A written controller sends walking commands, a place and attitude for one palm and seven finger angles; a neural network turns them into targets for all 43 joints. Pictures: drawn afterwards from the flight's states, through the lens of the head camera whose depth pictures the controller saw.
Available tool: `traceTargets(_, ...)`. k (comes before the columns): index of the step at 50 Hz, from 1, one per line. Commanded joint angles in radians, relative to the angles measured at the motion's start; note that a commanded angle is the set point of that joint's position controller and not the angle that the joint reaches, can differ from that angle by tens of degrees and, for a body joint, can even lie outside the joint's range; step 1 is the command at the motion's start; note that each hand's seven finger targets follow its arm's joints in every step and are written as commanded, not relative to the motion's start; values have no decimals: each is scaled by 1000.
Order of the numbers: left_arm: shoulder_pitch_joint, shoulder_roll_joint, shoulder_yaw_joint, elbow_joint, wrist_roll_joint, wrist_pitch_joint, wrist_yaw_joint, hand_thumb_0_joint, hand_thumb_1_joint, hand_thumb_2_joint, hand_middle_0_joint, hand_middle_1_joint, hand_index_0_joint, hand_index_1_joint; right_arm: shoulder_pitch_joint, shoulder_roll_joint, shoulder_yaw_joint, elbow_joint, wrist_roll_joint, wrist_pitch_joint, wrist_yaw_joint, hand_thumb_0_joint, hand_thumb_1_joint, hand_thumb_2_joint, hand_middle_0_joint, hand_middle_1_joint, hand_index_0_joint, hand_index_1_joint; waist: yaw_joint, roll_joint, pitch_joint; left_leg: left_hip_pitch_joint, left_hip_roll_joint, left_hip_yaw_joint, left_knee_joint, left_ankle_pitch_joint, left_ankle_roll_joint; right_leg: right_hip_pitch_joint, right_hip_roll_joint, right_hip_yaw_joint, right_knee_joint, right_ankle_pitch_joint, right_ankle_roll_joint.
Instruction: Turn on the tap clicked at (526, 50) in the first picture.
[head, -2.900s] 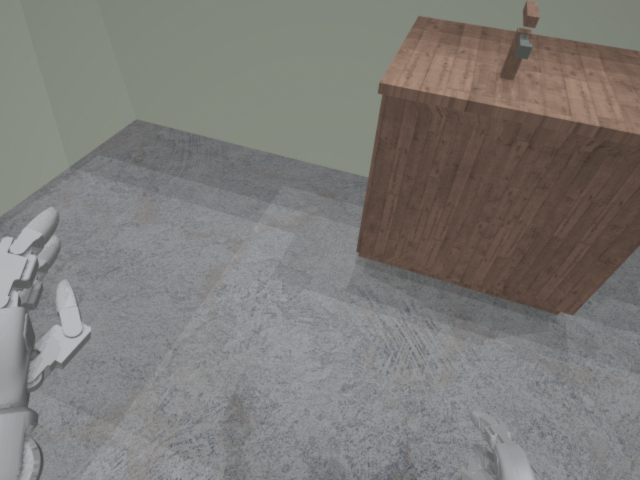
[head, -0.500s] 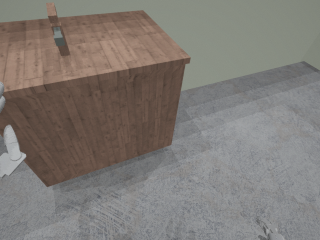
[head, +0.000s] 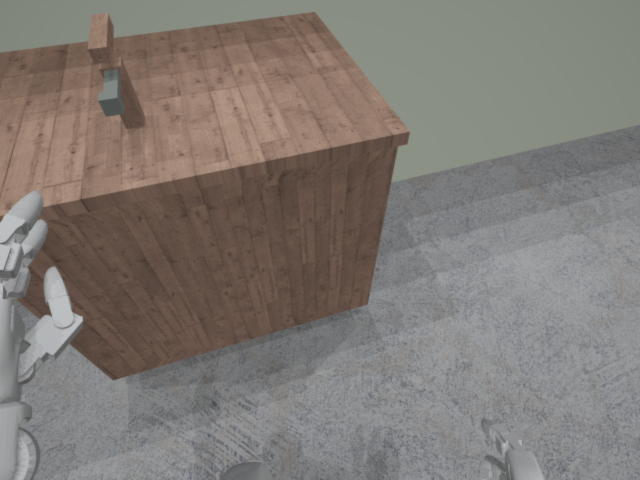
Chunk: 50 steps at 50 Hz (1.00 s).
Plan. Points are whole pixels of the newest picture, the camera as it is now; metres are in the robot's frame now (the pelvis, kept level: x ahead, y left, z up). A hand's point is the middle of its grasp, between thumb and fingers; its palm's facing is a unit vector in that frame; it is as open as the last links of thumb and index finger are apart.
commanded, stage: take the last steps up to it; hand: left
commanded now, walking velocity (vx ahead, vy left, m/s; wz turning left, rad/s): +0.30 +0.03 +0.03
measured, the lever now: (111, 103) +0.61 +0.38 +0.13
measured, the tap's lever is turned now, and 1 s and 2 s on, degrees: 0 0 0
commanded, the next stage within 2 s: come to a stop and stand still in 0.60 s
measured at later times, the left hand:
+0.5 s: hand (153, 219) +0.34 +0.20 +0.17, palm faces +0.42 -0.80 -0.44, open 7.4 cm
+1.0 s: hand (185, 183) +0.39 +0.19 +0.17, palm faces +0.38 -0.82 -0.42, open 7.4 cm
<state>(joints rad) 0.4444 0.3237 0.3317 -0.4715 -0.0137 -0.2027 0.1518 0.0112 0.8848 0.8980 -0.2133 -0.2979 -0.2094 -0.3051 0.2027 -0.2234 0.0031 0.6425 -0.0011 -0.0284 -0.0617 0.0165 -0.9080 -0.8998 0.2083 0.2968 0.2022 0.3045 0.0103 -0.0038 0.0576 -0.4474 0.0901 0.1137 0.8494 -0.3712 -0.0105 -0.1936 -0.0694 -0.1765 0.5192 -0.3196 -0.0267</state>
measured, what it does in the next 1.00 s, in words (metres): walks ahead: left foot, then right foot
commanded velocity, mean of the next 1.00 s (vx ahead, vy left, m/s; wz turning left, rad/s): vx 0.09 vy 0.04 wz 0.03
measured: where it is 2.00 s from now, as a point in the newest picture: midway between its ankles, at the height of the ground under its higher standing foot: outside the picture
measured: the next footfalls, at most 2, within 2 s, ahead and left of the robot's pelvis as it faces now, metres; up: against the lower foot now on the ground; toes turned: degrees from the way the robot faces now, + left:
left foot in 0.10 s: +0.13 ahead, +0.13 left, +0.00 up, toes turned +9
right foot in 0.38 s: +0.24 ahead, -0.14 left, +0.00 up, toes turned +0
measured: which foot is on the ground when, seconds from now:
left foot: up 0.00-0.08, down 0.10-0.38, up 0.40-0.66, down 0.68-1.00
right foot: down 0.00-0.10, up 0.12-0.36, down 0.38-1.00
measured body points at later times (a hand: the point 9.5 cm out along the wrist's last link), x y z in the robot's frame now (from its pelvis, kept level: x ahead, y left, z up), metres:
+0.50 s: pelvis +0.12 -0.03 -0.01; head +0.14 -0.05 +0.44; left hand +0.31 +0.24 +0.19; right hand +0.27 -0.25 -0.13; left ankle +0.09 +0.10 -0.67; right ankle +0.14 -0.12 -0.74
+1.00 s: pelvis +0.18 -0.05 +0.00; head +0.20 -0.06 +0.45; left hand +0.37 +0.23 +0.19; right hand +0.36 -0.25 -0.09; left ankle +0.20 +0.09 -0.73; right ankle +0.20 -0.14 -0.74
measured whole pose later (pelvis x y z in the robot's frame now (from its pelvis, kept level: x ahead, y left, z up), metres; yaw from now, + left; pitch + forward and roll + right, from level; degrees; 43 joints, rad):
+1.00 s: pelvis +0.18 -0.05 +0.00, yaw +0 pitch -1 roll -1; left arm 0.49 0.36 0.33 -0.51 -0.04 -0.18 0.14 0.01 0.89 0.90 -0.21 -0.30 -0.21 -0.30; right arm 0.19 -0.17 0.04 0.57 0.00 -0.08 -0.04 0.01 -0.91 -0.90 0.21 0.30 0.20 0.30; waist 0.00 0.04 0.05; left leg -0.30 0.08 0.07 0.62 -0.30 -0.03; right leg -0.25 0.01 -0.10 0.53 -0.26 -0.04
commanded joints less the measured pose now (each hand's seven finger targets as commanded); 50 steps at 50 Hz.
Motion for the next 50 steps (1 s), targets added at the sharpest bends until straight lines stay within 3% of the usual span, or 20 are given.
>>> traceTargets(1,-72,220,144,-319,-7,-77,48,0,900,900,-200,-300,-200,-300,-92,-44,-35,-201,-5,-77,-15,0,-900,-900,200,300,200,300,8,-87,-178,129,-57,92,-295,131,7,145,-190,167,-92,370,-103)
traceTargets(3,-75,223,147,-331,-9,-80,53,0,900,900,-200,-300,-200,-300,-58,-68,-56,-205,-3,-79,-25,0,-900,-900,200,300,200,300,-20,2,-213,338,-46,73,-403,222,28,52,-136,128,100,366,-49)
traceTargets(5,-87,207,138,-331,-20,-95,50,0,900,900,-200,-300,-200,-300,-49,-107,-73,-212,9,-82,-20,0,-900,-900,200,300,200,300,-29,325,-243,589,283,-427,-473,480,198,-323,32,60,497,-211,36)
traceTargets(6,-55,239,162,-253,-13,-95,45,0,900,900,-200,-300,-200,-300,-62,-90,-57,-202,0,-87,-17,0,-900,-900,200,300,200,300,-30,318,-215,525,350,-546,-532,400,257,-396,34,141,639,-310,26)
traceTargets(8,-80,242,166,-279,-13,-91,30,0,900,900,-200,-300,-200,-300,-73,-86,-63,-184,11,-92,-7,0,-900,-900,200,300,200,300,-30,248,-135,449,341,-474,-527,325,286,-491,-31,193,648,-239,36)
traceTargets(12,42,190,150,-306,-19,-88,22,0,900,900,-200,-300,-200,-300,-56,-92,-64,-183,15,-115,6,0,-900,-900,200,300,200,300,-11,266,-170,302,210,-157,-502,363,183,-257,-5,71,321,-90,45)
traceTargets(17,4,199,159,-195,-16,-64,27,0,900,900,-200,-300,-200,-300,-57,-86,-52,-182,18,-112,-12,0,-900,-900,200,300,200,300,-11,169,-156,130,151,-46,-358,111,99,45,50,-15,0,46,50)
traceTargets(18,-26,209,158,-185,-9,-61,28,0,900,900,-200,-300,-200,-300,-51,-76,-50,-180,17,-106,-14,0,-900,-900,200,300,200,300,-9,54,-165,58,98,-7,-204,28,72,117,-9,84,-74,39,18)
traceTargets(19,-50,246,173,-172,-2,-59,32,0,900,900,-200,-300,-200,-300,-47,-50,-46,-185,16,-99,-14,0,-900,-900,200,300,200,300,-12,-199,-171,-108,-19,65,49,-114,29,184,-201,416,-170,55,-74)
traceTargets(20,-83,258,189,-154,-13,-47,31,0,900,900,-200,-300,-200,-300,-85,-61,-43,-196,11,-110,-11,0,-900,-900,200,300,200,300,16,-304,-147,-206,-65,-11,238,-234,13,152,-334,649,-252,24,-157)
traceTargets(21,-117,250,164,-175,-18,-56,26,0,900,900,-200,-300,-200,-300,-88,-74,-51,-175,9,-114,-4,0,-900,-900,200,300,200,300,2,-291,-115,-235,-33,-100,347,-176,4,128,-362,681,-280,3,-190)
traceTargets(23,-83,241,169,-174,-6,-75,24,0,900,900,-200,-300,-200,-300,-86,-61,-31,-140,6,-98,-1,0,-900,-900,200,300,200,300,-9,-142,-106,-224,7,-121,349,-81,-11,125,-316,470,-218,231,-184)
traceTargets(26,-92,223,150,-204,2,-93,25,0,900,900,-200,-300,-200,-300,-104,-51,-26,-150,3,-81,-7,0,-900,-900,200,300,200,300,-14,-152,-150,-46,10,-62,68,-36,-2,78,-247,229,-151,460,-123)
traceTargets(32,-52,213,141,-278,-10,-80,44,0,900,900,-200,-300,-200,-300,-75,-59,-45,-195,-3,-78,-14,0,-900,-900,200,300,200,300,-6,-68,-194,237,-65,54,-381,195,9,72,-164,177,-36,308,-63)
traceTargets(33,-63,220,144,-278,-11,-83,44,0,900,900,-200,-300,-200,-300,-66,-73,-52,-198,1,-75,-19,0,-900,-900,200,300,200,300,-13,10,-186,310,-27,9,-415,216,28,3,-135,172,29,237,-38)
traceTargets(36,-51,213,141,-206,-21,-90,32,0,900,900,-200,-300,-200,-300,-63,-83,-46,-202,0,-80,-19,0,-900,-900,200,300,200,300,-21,326,-142,377,305,-499,-571,355,216,-299,40,124,433,-305,31)
traceTargets(41,-3,210,126,-297,-21,-66,23,0,900,900,-200,-300,-200,-300,-46,-86,-44,-197,4,-116,11,0,-900,-900,200,300,200,300,-12,242,-196,398,180,-172,-412,781,109,-131,48,100,68,-57,43)
traceTargets(44,13,211,138,-260,-18,-52,24,0,900,900,-200,-300,-200,-300,-60,-85,-31,-208,8,-119,8,0,-900,-900,200,300,200,300,-11,181,-189,224,130,-99,-373,546,41,96,32,120,-105,257,39)
traceTargets(47,17,193,126,-182,-34,-27,19,0,900,900,-200,-300,-200,-300,-43,-62,-31,-209,9,-110,-1,0,-900,-900,200,300,200,300,-23,-86,-180,157,-23,-25,-222,206,-32,57,-127,336,-116,662,-34)
traceTargets(50,-47,230,151,-191,-26,-28,23,0,900,900,-200,-300,-200,-300,-68,-54,-20,-198,3,-93,-1,0,-900,-900,200,300,200,300,-11,-147,-196,54,-67,-107,-51,-99,-23,109,-238,405,-126,839,-101)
